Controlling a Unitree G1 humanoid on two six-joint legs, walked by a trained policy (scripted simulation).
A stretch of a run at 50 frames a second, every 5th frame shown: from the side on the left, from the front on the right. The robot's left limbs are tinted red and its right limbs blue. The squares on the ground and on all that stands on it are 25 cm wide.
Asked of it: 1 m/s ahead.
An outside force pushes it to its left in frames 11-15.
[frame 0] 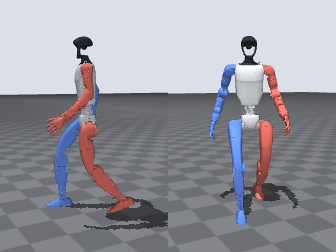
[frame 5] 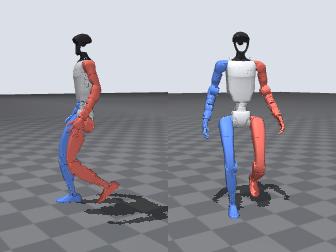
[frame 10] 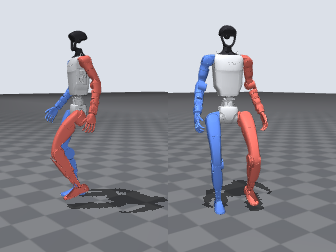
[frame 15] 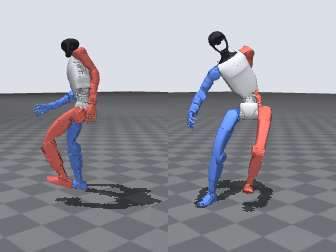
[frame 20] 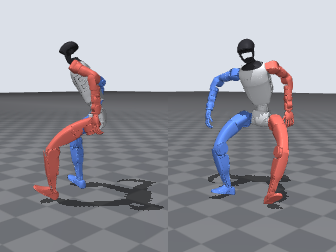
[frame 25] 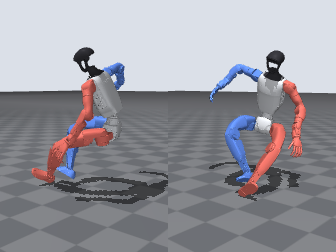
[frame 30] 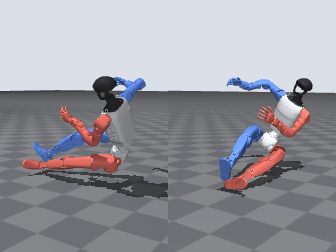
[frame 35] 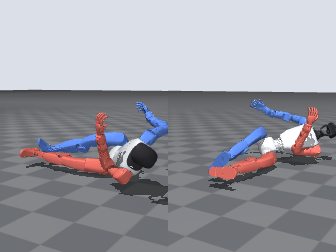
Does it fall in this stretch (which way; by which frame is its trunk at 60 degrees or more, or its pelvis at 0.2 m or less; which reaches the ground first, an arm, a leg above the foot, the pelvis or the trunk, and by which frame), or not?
yes: goes over to its left; its trunk at 60 degrees or more by frame 35; the left leg reaches the ground first, by frame 35
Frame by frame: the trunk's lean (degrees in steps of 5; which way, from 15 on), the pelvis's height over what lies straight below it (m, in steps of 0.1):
0: 5, 0.7
5: 5, 0.8
10: 0, 0.8
15: 35 forward and to its right, 0.8
20: 30 forward, 0.7
25: 30 forward, 0.5
30: 35 forward and to its left, 0.3
35: 75 to its left, 0.1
